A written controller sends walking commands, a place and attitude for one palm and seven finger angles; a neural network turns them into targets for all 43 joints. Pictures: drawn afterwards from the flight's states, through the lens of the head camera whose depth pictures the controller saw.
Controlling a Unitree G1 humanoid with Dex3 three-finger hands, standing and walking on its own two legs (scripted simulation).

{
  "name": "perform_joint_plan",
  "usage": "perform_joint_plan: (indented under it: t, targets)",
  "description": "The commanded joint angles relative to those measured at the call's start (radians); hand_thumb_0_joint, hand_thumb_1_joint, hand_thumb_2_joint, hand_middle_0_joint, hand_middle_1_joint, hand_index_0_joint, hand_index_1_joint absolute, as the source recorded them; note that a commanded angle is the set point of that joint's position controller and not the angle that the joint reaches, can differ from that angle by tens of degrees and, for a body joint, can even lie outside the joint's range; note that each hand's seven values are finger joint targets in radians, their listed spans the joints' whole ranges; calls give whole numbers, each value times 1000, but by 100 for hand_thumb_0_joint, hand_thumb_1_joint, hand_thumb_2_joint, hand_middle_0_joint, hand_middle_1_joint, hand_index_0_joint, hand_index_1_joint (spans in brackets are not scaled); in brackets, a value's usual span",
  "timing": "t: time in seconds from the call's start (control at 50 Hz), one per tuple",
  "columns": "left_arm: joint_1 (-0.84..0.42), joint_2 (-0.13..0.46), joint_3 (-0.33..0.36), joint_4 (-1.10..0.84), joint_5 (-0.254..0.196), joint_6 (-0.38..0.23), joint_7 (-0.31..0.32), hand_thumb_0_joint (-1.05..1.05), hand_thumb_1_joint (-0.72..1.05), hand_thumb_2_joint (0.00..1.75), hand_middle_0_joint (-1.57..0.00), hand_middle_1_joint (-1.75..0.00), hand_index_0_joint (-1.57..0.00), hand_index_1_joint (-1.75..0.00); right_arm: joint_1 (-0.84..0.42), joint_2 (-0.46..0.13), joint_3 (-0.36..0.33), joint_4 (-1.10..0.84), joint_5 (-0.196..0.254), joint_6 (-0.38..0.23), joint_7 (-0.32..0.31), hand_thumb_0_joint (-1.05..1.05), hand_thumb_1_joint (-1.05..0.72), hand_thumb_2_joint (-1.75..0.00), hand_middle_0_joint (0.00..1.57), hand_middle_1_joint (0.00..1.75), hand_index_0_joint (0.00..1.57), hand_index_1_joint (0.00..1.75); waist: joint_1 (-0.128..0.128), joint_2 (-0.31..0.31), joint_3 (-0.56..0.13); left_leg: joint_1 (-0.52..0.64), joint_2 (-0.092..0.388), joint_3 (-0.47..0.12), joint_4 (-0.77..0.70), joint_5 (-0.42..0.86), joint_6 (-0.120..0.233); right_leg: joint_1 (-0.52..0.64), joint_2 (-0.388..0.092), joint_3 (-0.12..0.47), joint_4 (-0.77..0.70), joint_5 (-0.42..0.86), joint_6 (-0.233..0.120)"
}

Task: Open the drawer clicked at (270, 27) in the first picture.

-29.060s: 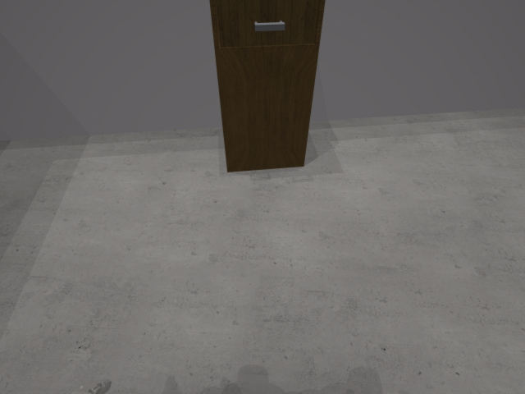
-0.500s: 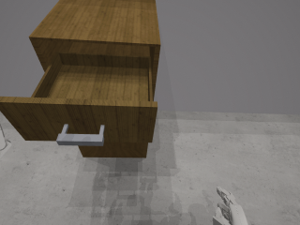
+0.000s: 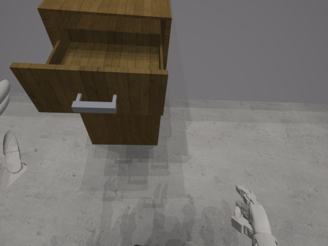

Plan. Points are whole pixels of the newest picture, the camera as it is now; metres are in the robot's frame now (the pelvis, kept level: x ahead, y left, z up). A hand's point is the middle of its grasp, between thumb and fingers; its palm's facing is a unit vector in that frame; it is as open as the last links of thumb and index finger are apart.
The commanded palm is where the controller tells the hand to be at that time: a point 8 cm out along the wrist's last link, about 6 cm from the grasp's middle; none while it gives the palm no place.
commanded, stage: stop stepping back and stand still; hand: left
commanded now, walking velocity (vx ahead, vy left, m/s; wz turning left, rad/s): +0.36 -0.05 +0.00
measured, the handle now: (96, 102) +0.48 +0.23 +0.02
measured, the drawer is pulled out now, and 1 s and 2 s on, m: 0.29 0.29 0.29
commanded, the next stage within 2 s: let the arm hang, fingers relaxed in 0.80 s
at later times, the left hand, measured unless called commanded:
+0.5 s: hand out of the picture +0.09 +0.22 +0.20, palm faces +0.47 -0.78 -0.41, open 7.4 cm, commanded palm +0.02 +0.27 +0.21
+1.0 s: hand (23, 245) +0.11 +0.25 +0.07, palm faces +0.35 -0.83 -0.44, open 7.4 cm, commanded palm none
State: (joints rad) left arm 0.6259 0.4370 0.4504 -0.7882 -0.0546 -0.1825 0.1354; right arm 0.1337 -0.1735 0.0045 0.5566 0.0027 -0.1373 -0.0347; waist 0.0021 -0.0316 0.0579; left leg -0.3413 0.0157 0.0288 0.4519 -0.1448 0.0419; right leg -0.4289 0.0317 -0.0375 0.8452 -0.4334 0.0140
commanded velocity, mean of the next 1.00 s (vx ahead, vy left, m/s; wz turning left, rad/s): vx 0.13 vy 0.02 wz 0.00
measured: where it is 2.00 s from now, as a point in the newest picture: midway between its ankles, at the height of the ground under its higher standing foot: outside the picture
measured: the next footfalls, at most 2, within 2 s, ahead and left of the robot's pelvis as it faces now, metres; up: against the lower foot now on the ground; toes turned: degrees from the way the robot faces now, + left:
right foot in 0.14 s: -0.03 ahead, -0.14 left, +0.00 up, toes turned +10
left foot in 0.44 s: -0.09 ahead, +0.12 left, +0.00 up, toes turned +7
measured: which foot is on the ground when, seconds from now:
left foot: down 0.00-0.14, up 0.16-0.42, down 0.44-0.64, up 0.66-0.88, down 0.90-1.00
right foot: up 0.00-0.12, down 0.14-1.00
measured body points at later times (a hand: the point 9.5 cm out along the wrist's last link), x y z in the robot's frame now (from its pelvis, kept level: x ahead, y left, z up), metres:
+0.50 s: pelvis -0.09 -0.02 -0.01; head -0.11 +0.00 +0.44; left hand +0.06 +0.26 +0.22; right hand +0.06 -0.28 -0.08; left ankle -0.13 +0.11 -0.74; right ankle -0.07 -0.11 -0.73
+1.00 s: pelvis -0.08 -0.01 -0.01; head -0.08 -0.03 +0.44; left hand +0.09 +0.29 +0.10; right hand +0.11 -0.25 -0.11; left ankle -0.07 +0.10 -0.74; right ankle -0.07 -0.13 -0.71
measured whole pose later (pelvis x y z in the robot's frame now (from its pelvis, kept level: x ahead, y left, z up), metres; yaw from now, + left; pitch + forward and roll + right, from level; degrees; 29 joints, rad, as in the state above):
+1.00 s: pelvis -0.08 -0.01 -0.01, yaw +9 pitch +2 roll -1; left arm 0.36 0.31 0.21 -0.15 0.04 -0.08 0.05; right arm 0.19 -0.29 -0.02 0.72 -0.03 -0.09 -0.01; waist -0.02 0.06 -0.05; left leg -0.37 -0.01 -0.01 0.59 -0.26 0.03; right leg -0.42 0.00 -0.02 0.85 -0.46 0.01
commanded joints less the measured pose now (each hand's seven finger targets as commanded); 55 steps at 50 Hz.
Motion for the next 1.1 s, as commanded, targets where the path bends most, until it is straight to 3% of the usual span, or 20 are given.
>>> perform_joint_plan:
  t: [0.0,0.08,0.12,0.14,0.22,0.36,0.38,0.42,0.48,0.58,0.6,0.62,0.64,0.8,0.86,0.88,0.94,1.0,1.04,1.08]
  targets:
    - [38,146,136,-215,-19,-40,37,0,90,90,-20,-30,-20,-30,-48,-149,-36,-145,13,-52,-10,0,-90,-90,20,30,20,30,-19,245,-192,-8,191,-159,-242,-224,41,188,-6,-43,-106,-33,13]
    - [-47,157,135,-13,1,-21,48,0,90,90,-20,-30,-20,-30,-62,-143,-31,-126,8,-6,-29,0,-90,-90,20,30,20,30,-22,146,-89,-233,73,-59,-153,-505,-41,393,-48,-63,-453,-46,-51]
    - [-110,195,142,31,-10,-20,34,0,90,90,-20,-30,-20,-30,-53,-159,-43,-99,5,26,-31,0,-90,-90,20,30,20,30,-20,-192,-34,-91,-36,-47,513,-311,-68,-63,-399,433,-791,-342,-202]
    - [-215,196,119,-6,-12,-34,26,0,90,90,-20,-30,-20,-30,-59,-172,-40,-72,-11,30,-32,0,-90,-90,20,30,20,30,-29,-167,12,-178,-20,-57,641,-248,-63,-62,-440,379,-783,-179,-205]
    - [-199,116,39,73,1,-42,-2,0,90,90,-20,-30,-20,-30,-68,-158,-40,-85,2,24,-36,0,-90,-90,20,30,20,30,-35,-87,-47,-160,22,-17,625,-121,-54,-67,-312,172,-722,-233,-126]
    - [-172,130,46,-73,30,-72,43,0,90,90,-20,-30,-20,-30,1,-149,-36,-86,-15,-37,-60,0,-90,-90,20,30,20,30,-20,-43,-158,84,-8,84,-18,-272,11,144,-263,162,-614,-202,-128]
    - [-161,140,58,-102,27,-78,50,0,90,90,-20,-30,-20,-30,18,-156,-40,-93,-17,-44,-65,0,-90,-90,20,30,20,30,-26,54,-172,136,-2,56,-107,-270,19,159,-217,140,-519,-145,-110]
    - [-152,153,82,-173,24,-99,59,0,90,90,-20,-30,-20,-30,26,-193,-57,-123,-18,-50,-58,0,-90,-90,20,30,20,30,-19,389,-170,252,248,-328,-195,-301,106,-24,-45,-46,-109,-16,-34]
    - [-125,188,130,-113,30,-89,52,0,90,90,-20,-30,-20,-30,34,-158,-54,-78,-5,-66,-39,0,-90,-90,20,30,20,30,-28,269,-98,159,310,-330,-208,-101,160,-130,-58,-6,103,-50,-13]
    - [-101,126,96,64,18,-62,40,0,90,90,-20,-30,-20,-30,-3,-178,-46,-63,6,-47,-29,0,-90,-90,20,30,20,30,-12,158,-50,-101,171,-62,18,-81,46,300,-32,-72,-360,140,-17]
    - [-111,140,104,96,21,-62,36,0,90,90,-20,-30,-20,-30,-2,-173,-53,-61,9,-36,-29,0,-90,-90,20,30,20,30,-15,20,-64,-163,105,-17,164,-181,18,367,-109,66,-440,156,-54]
    - [-110,153,108,129,21,-58,32,0,90,90,-20,-30,-20,-30,-12,-164,-58,-78,15,-23,-27,0,-90,-90,20,30,20,30,-23,-166,-71,-246,13,27,392,-288,-18,333,-302,405,-570,124,-136]
    - [-179,166,114,99,12,-75,26,0,90,90,-20,-30,-20,-30,-33,-170,-63,-77,12,-12,-25,0,-90,-90,20,30,20,30,-16,-189,-72,-262,6,-22,570,-362,-28,288,-399,507,-645,116,-184]
    - [-129,128,82,-85,16,-99,29,0,90,90,-20,-30,-20,-30,-32,-124,-30,-92,-6,-8,-31,0,-90,-90,20,30,20,30,-22,-73,-107,104,27,30,128,-162,-16,72,-257,146,-620,15,-132]
    - [-124,123,73,-151,18,-109,44,0,90,90,-20,-30,-20,-30,-10,-152,-35,-104,-24,-26,-43,0,-90,-90,20,30,20,30,-12,215,-84,124,125,-161,-145,-214,21,87,-124,79,-402,26,-52]
    - [-132,-144,-357,807,114,87,-105,0,90,90,-20,-30,-20,-30,56,-339,-99,158,-23,-48,54,0,-90,-90,20,30,20,30,-90,325,28,18,218,-296,-44,16,75,-120,-100,-27,-90,119,0]
    - [-186,-162,-345,810,102,201,-122,0,90,90,-20,-30,-20,-30,103,-220,-72,101,-31,42,29,0,-90,-90,20,30,20,30,-60,113,-157,41,272,-362,-20,366,156,-75,-43,87,149,-115,11]
    - [-246,-138,-371,970,94,192,-124,0,90,90,-20,-30,-20,-30,65,-234,-47,97,-40,66,22,0,-90,-90,20,30,20,30,-3,-61,-192,127,211,-231,70,591,114,38,-38,58,-60,-46,6]
    - [-246,-86,-371,1116,91,191,-123,0,90,90,-20,-30,-20,-30,39,-223,-44,106,-27,88,21,0,-90,-90,20,30,20,30,24,-56,-204,65,98,-120,123,410,32,220,-58,105,-262,369,-12]
    - [-252,13,-363,1254,91,185,-125,0,90,90,-20,-30,-20,-30,68,-161,-39,129,-16,104,28,0,-90,-90,20,30,20,30,-2,-62,-138,-20,-22,-32,184,-77,-39,239,-249,316,-397,600,-98]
